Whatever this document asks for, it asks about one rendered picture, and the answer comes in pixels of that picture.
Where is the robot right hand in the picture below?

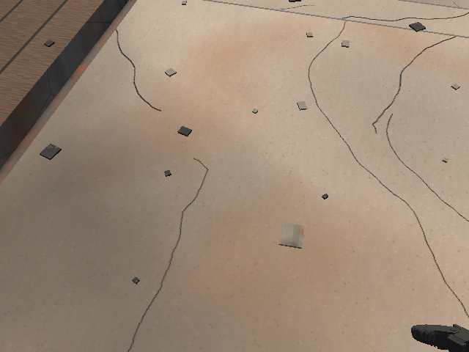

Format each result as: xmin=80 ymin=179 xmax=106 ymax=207
xmin=411 ymin=324 xmax=469 ymax=352

